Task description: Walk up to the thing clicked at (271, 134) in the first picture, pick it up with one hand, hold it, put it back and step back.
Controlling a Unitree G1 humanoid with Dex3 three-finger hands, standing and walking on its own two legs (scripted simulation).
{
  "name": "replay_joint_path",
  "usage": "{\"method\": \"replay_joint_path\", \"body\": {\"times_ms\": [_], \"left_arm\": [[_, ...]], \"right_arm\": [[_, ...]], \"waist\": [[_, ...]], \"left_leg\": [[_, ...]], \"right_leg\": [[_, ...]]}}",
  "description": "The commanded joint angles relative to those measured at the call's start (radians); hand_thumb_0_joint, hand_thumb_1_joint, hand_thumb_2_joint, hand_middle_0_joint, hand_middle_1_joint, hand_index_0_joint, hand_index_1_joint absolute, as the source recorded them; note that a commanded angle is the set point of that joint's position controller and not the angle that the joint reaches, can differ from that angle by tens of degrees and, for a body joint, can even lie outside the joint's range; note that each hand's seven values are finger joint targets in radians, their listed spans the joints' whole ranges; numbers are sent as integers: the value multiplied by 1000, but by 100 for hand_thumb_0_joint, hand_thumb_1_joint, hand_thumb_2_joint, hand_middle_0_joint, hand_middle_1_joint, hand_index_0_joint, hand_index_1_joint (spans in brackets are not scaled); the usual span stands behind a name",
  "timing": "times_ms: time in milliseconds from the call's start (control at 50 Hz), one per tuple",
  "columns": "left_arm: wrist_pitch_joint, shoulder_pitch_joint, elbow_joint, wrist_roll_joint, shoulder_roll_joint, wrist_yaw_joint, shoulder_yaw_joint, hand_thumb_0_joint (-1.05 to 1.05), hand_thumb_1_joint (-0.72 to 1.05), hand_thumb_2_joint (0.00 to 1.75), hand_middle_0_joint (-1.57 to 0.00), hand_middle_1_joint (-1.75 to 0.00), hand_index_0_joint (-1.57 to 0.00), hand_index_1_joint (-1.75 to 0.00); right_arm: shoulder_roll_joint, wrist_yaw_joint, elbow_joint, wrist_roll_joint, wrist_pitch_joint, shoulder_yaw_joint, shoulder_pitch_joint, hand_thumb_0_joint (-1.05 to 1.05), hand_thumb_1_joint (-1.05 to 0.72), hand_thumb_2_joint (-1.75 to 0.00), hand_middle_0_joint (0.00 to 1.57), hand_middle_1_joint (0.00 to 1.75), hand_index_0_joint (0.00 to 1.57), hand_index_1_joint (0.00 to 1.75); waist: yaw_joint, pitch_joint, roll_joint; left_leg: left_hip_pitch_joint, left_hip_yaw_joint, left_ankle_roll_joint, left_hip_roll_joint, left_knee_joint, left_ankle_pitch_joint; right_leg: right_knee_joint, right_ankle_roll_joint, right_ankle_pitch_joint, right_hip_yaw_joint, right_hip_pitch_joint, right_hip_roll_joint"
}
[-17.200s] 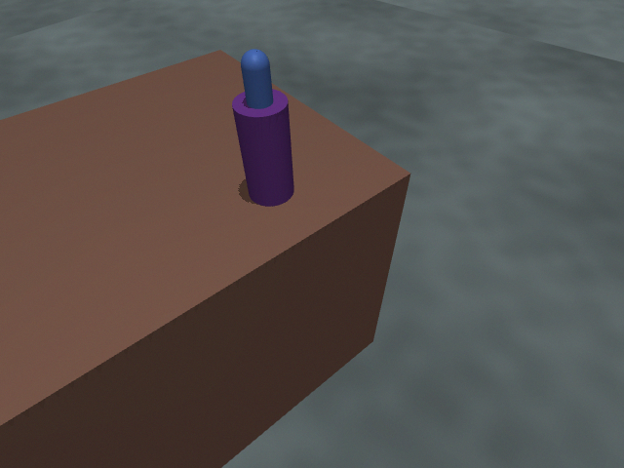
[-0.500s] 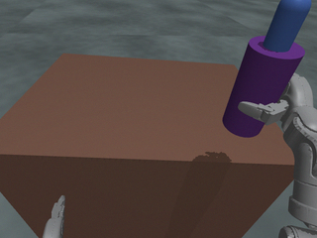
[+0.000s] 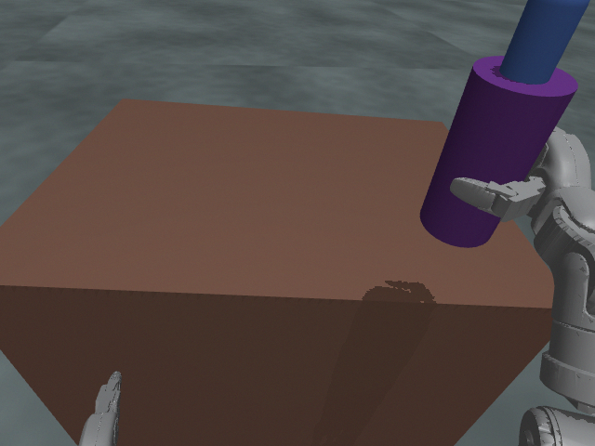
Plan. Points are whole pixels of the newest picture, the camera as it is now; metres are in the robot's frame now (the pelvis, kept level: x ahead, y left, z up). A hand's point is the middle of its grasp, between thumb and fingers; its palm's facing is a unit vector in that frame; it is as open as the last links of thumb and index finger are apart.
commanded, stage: hold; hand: right
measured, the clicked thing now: (499, 127) +0.33 -0.17 +0.33
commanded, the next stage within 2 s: crouch in 1.16 s
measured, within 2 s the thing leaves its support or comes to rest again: neither
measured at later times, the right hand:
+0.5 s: hand (484, 173) +0.33 -0.17 +0.27, palm faces +0.17 +0.98 -0.04, open 11.9 cm
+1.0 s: hand (482, 176) +0.33 -0.17 +0.27, palm faces +0.14 +0.99 -0.03, open 11.9 cm
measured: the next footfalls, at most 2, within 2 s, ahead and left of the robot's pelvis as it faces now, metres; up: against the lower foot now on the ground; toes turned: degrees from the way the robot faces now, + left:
none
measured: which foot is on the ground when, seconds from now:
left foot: down 0.00-1.00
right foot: down 0.00-1.00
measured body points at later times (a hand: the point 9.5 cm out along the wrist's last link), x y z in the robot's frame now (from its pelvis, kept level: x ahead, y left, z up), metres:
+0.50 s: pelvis +0.00 +0.00 +0.00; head -0.05 +0.03 +0.45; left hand +0.17 +0.26 -0.07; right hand +0.32 -0.23 +0.28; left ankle +0.01 +0.13 -0.73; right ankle +0.03 -0.14 -0.73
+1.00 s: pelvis -0.01 -0.01 +0.00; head -0.05 +0.02 +0.45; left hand +0.17 +0.25 -0.06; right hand +0.32 -0.23 +0.27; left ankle +0.01 +0.13 -0.73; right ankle +0.03 -0.14 -0.73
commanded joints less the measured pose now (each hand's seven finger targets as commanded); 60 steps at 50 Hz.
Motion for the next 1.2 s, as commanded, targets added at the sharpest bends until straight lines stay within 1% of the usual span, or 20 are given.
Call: {"method": "replay_joint_path", "body": {"times_ms": [0, 60, 100, 140, 220, 260, 400, 420, 540, 580, 680, 700, 800, 860, 880, 900, 1080, 1100, 1140, 1180], "left_arm": [[-65, -193, -201, -1, 106, 8, 18, 0, -55, 5, -5, -5, -5, -5], [-65, -180, -196, -2, 158, 17, 70, 0, -55, 5, -5, -5, -5, -5], [-65, -155, -160, -3, 114, 13, 35, 0, -54, 4, -5, -6, -5, -5], [-65, -137, -167, -3, 127, 18, 59, 0, -55, 4, -5, -5, -5, -5], [-64, -119, -120, 3, 102, 16, 43, 0, -55, 5, -5, -5, -5, -5], [-72, -146, -136, 2, 118, 19, 65, 0, -55, 5, -5, -5, -5, -5], [-84, -244, -221, 3, 103, 25, 17, 0, -54, 4, -5, -6, -5, -5], [-82, -219, -204, 5, 125, 29, 39, 0, -54, 4, -5, -5, -5, -5], [-57, -156, -160, 3, 106, 27, 32, 0, -55, 5, -5, -6, -5, -5], [-55, -139, -149, 3, 131, 26, 68, 0, -54, 4, -5, -6, -5, -5], [-64, -143, -139, -1, 118, 14, 62, 0, -55, 5, -5, -5, -5, -5], [-66, -134, -153, 0, 100, 12, 43, 0, -55, 5, -5, -5, -5, -5], [-80, -175, -168, 1, 122, 24, 49, 0, -55, 5, -5, -5, -5, -5], [-95, -233, -191, 1, 111, 25, 22, 0, -55, 5, -5, -5, -5, -5], [-89, -207, -132, 3, 121, 25, 39, 0, -55, 5, -5, -6, -5, -5], [-93, -241, -186, 1, 108, 26, 20, 0, -54, 4, -5, -6, -5, -5], [-73, -113, -123, 7, 119, 20, 61, 0, -55, 5, -5, -5, -5, -5], [-77, -141, -149, 4, 108, 18, 45, 0, -55, 5, -5, -5, -5, -5], [-78, -162, -149, 3, 125, 21, 65, 0, -55, 5, -5, -5, -5, -5], [-82, -159, -169, 4, 113, 19, 43, 0, -55, 5, -5, -5, -5, -5]], "right_arm": [[-212, 6, -312, 15, -119, -48, -565, 0, 10, -131, 117, 142, 125, 142], [-218, 7, -294, 23, -115, -60, -551, 0, 8, -131, 117, 142, 124, 142], [-213, 9, -290, 27, -122, -60, -553, 0, 6, -131, 117, 142, 125, 142], [-260, 4, -272, 28, -127, -104, -545, 0, 7, -131, 117, 142, 125, 142], [-282, -3, -277, 30, -142, -131, -545, 0, 6, -131, 118, 142, 125, 142], [-253, -4, -281, 34, -146, -107, -551, 0, 5, -131, 118, 142, 126, 142], [-197, -6, -314, 18, -148, -38, -564, 0, 10, -132, 117, 143, 125, 143], [-213, -8, -314, 18, -148, -51, -561, 0, 9, -131, 117, 142, 125, 142], [-260, -4, -262, 19, -133, -112, -487, 0, 9, -131, 117, 142, 124, 142], [-267, -6, -266, 29, -130, -133, -496, 0, 10, -132, 117, 143, 125, 143], [-250, -7, -263, 27, -136, -105, -523, 0, 7, -131, 118, 142, 125, 142], [-229, -5, -279, 24, -139, -72, -553, 0, 9, -131, 117, 142, 125, 142], [-203, 7, -287, 25, -137, -44, -568, 0, 11, -132, 117, 142, 124, 142], [-178, 11, -292, 16, -135, -12, -591, 0, 8, -132, 118, 143, 126, 143], [-206, 8, -304, 15, -138, -32, -595, 0, 6, -132, 118, 143, 126, 143], [-189, 9, -272, 13, -134, -25, -572, 0, 6, -132, 118, 143, 126, 143], [-288, -22, -268, 28, -153, -142, -570, 0, 6, -134, 120, 146, 128, 146], [-276, -25, -260, 31, -152, -130, -573, 0, 6, -133, 120, 145, 127, 145], [-272, -28, -269, 27, -154, -119, -591, 0, 8, -134, 120, 145, 128, 145], [-230, -23, -268, 24, -151, -71, -615, 0, 9, -133, 119, 144, 127, 144]], "waist": [[1, -227, 32], [20, -211, 45], [15, -186, 33], [15, -194, 50], [3, -178, 60], [8, -199, 66], [-10, -237, 34], [-6, -260, 34], [-9, -209, 56], [2, -190, 50], [15, -138, 65], [24, -145, 62], [16, -215, 46], [6, -256, 7], [-1, -232, -22], [5, -244, 9], [4, -207, 53], [-2, -183, 73], [6, -177, 60], [16, -185, 61]], "left_leg": [[-2, 58, 6, -27, -114, 195], [-21, 62, 7, -31, -118, 178], [-19, 63, 5, -29, -121, 174], [-18, 59, 1, -28, -122, 182], [-19, 54, 0, -25, -124, 174], [-18, 52, -2, -25, -120, 176], [2, 63, 8, -29, -107, 175], [4, 63, 8, -29, -104, 182], [12, 61, 2, -25, -118, 191], [-3, 59, 2, -28, -123, 179], [-43, 65, 4, -36, -130, 96], [-41, 59, 3, -32, -131, 113], [-20, 53, 2, -25, -115, 188], [-17, 61, 8, -29, -105, 209], [-12, 62, 11, -27, -104, 191], [-13, 65, 8, -30, -107, 188], [-3, 62, 5, -32, -118, 169], [-7, 59, 2, -31, -122, 157], [-28, 56, 5, -32, -124, 126], [-39, 59, 6, -35, -123, 122]], "right_leg": [[-72, -36, 169, -45, 143, 37], [-81, -35, 150, -40, 151, 33], [-80, -36, 142, -41, 139, 36], [-76, -38, 146, -44, 142, 36], [-73, -41, 133, -48, 122, 41], [-71, -43, 132, -49, 133, 41], [-74, -31, 152, -39, 142, 34], [-72, -30, 160, -38, 157, 32], [-71, -35, 160, -50, 121, 40], [-78, -36, 142, -52, 122, 38], [-98, -39, 60, -44, 100, 33], [-89, -41, 73, -47, 105, 36], [-67, -39, 149, -44, 154, 37], [-69, -28, 190, -37, 180, 30], [-72, -24, 175, -36, 159, 31], [-74, -26, 169, -36, 167, 29], [-80, -35, 137, -47, 124, 33], [-81, -37, 122, -51, 108, 35], [-87, -37, 92, -51, 111, 34], [-87, -35, 88, -45, 132, 28]]}}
